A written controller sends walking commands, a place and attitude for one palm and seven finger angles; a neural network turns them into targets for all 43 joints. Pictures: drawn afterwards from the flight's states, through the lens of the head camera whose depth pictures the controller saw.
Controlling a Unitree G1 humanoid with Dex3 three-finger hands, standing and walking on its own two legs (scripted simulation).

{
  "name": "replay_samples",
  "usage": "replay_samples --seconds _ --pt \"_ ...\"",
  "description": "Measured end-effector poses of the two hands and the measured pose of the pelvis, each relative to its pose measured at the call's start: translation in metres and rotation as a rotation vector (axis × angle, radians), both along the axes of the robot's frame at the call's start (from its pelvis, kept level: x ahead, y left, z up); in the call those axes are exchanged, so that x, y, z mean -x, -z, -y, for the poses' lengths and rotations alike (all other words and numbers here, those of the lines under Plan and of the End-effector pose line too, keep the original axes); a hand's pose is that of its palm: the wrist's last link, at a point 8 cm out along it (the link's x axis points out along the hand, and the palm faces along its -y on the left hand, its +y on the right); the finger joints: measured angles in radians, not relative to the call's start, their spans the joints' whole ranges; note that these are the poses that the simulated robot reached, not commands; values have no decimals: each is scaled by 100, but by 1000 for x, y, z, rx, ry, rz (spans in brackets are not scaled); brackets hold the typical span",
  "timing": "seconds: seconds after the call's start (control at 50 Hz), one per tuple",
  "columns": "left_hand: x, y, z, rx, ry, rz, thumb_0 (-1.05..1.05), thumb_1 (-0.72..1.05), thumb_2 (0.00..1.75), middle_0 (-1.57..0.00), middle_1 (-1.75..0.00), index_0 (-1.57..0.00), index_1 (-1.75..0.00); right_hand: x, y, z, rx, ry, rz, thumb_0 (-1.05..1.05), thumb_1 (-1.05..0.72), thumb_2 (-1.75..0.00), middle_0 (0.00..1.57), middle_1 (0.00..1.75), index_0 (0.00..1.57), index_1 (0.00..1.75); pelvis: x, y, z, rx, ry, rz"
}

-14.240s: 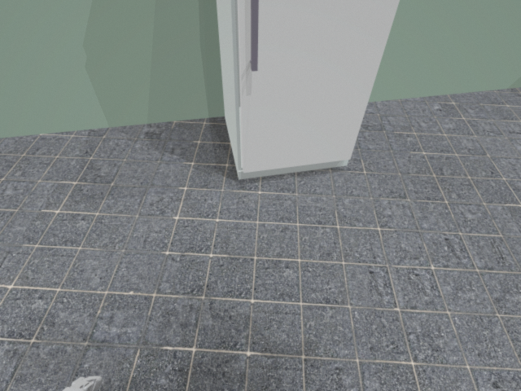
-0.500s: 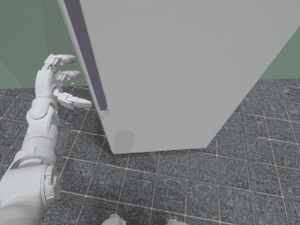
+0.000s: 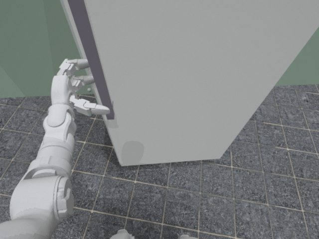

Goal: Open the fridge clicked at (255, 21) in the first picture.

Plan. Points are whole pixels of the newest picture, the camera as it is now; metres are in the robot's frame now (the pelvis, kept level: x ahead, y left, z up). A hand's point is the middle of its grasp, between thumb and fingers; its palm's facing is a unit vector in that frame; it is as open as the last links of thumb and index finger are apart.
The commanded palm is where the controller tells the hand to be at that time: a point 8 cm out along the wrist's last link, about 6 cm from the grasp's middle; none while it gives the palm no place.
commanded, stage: feel for the door with the fingertips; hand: left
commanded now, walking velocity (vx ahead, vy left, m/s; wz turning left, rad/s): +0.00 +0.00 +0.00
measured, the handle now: (92, 46) +0.51 +0.14 +0.19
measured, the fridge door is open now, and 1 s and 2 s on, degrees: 0 0 0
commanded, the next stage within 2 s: slide the fingers in behind the handle in 0.22 s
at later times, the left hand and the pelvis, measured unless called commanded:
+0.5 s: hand (88, 89) +0.47 +0.16 +0.10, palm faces +0.05 -1.00 -0.01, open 13.8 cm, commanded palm +0.44 +0.21 +0.10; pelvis -0.01 +0.00 +0.00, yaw +1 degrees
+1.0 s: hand (93, 92) +0.45 +0.15 +0.10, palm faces +0.05 -1.00 +0.00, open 14.0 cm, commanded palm +0.42 +0.20 +0.10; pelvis -0.01 +0.00 +0.00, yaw +1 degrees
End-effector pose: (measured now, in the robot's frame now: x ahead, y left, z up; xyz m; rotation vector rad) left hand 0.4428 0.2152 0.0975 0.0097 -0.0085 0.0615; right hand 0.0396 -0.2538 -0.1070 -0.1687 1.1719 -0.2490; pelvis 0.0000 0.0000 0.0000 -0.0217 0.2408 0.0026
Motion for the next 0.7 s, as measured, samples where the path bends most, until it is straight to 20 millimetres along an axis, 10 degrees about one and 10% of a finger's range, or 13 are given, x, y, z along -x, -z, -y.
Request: replay_samples --seconds 0.7 --pt "6 1 13 2 21 12 -1 -50 30 -31 -121 -31 -120 28 3 3 -1 15 -49 1 -91 -89 20 29 20 30 8 1 1 3 -3 -2"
